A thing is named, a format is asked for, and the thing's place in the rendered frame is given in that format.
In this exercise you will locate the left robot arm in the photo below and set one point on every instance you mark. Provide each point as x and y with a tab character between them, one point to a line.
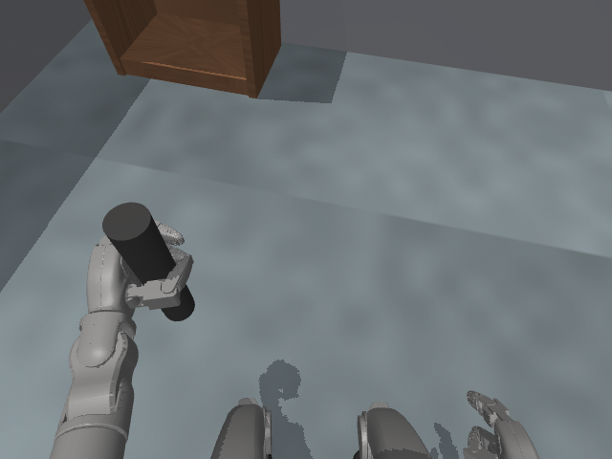
96	417

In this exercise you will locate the can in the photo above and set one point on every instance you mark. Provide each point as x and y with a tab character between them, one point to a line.
132	230

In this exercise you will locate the bookshelf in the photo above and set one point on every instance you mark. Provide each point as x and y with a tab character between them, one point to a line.
225	45

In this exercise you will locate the right robot hand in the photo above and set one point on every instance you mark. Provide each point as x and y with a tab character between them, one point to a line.
510	439

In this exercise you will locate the left robot hand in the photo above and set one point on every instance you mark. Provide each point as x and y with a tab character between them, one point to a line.
112	285

